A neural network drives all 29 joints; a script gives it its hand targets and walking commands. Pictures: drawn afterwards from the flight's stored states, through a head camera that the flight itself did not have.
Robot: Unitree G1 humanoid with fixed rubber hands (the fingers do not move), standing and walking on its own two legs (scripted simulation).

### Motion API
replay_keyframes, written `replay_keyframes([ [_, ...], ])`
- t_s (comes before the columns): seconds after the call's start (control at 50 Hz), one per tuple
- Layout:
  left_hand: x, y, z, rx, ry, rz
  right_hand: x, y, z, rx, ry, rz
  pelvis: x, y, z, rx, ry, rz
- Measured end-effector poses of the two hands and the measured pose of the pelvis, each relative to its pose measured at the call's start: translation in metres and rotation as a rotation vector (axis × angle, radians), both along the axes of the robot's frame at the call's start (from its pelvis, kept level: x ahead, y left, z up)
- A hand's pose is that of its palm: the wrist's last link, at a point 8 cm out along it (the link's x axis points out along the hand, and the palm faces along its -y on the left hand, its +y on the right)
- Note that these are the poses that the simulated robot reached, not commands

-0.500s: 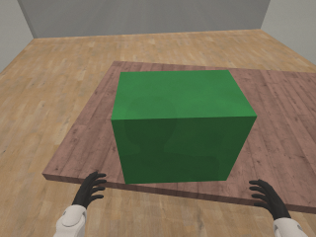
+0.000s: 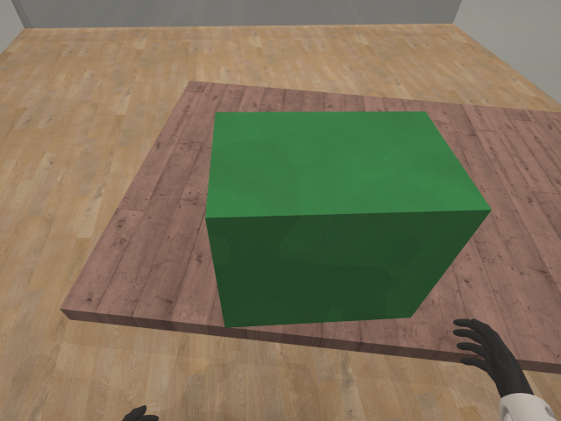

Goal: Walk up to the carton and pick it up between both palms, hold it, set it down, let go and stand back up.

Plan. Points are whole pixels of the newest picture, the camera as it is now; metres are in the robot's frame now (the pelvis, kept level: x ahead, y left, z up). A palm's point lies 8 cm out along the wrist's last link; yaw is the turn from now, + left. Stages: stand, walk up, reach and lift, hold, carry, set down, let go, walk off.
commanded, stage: stand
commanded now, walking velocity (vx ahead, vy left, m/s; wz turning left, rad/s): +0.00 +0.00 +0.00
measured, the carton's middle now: (321, 223) +0.40 -0.03 +0.07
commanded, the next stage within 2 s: none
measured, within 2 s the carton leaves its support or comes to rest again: neither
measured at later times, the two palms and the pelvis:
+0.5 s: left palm out of the picture +0.13 +0.25 -0.11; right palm (505, 383) +0.19 -0.27 +0.00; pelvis +0.00 +0.01 +0.00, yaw -2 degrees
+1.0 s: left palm out of the picture +0.11 +0.24 -0.11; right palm (507, 385) +0.19 -0.27 +0.00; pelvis +0.00 +0.00 +0.00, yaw -3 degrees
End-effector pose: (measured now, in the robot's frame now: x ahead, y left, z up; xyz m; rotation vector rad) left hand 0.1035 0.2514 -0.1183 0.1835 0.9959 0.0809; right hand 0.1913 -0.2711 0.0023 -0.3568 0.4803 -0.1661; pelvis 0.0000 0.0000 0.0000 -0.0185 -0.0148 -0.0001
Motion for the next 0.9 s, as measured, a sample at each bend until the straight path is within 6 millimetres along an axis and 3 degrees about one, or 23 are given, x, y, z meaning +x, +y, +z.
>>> replay_keyframes([
  [0.14, -0.011, -0.001, -0.009, -0.018, 0.051, 0.007, 0.001, 0.002, 0.001, -0.019, 0.015, -0.017, 0.003, 0.005, 0.000, -0.002, -0.004, -0.009],
  [0.52, 0.023, 0.001, 0.009, 0.009, -0.044, -0.032, -0.002, 0.003, -0.001, 0.012, -0.023, -0.057, 0.001, 0.009, 0.000, 0.008, -0.016, -0.032],
  [0.9, 0.008, -0.010, 0.008, 0.004, -0.011, -0.040, -0.003, 0.000, -0.003, 0.037, -0.040, -0.047, -0.003, 0.003, 0.000, 0.010, -0.023, -0.054],
])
